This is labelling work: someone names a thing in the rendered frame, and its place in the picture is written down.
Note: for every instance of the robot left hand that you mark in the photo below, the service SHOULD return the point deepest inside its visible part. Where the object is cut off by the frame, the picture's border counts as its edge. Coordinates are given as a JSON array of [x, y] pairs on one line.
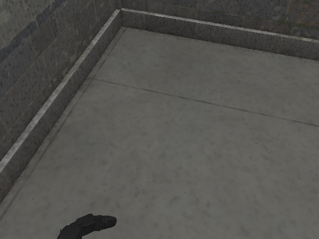
[[85, 225]]

